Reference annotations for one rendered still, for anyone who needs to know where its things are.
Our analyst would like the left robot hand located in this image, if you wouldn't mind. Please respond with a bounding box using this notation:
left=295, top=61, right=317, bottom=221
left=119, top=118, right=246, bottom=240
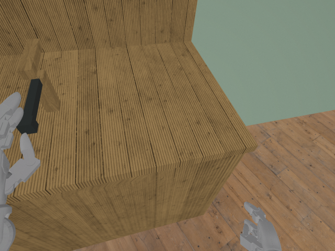
left=0, top=92, right=40, bottom=204

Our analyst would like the tap lever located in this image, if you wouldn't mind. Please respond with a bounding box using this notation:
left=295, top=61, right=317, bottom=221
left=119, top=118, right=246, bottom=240
left=16, top=75, right=43, bottom=134

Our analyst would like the right robot hand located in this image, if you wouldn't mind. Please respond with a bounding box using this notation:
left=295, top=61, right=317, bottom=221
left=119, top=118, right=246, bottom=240
left=240, top=202, right=282, bottom=251

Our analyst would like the robot left forearm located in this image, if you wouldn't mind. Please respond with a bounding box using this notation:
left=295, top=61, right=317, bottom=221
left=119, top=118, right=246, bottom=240
left=0, top=204, right=16, bottom=251

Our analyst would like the counter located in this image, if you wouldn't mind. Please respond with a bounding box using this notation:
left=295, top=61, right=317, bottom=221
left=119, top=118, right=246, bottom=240
left=0, top=0, right=258, bottom=251

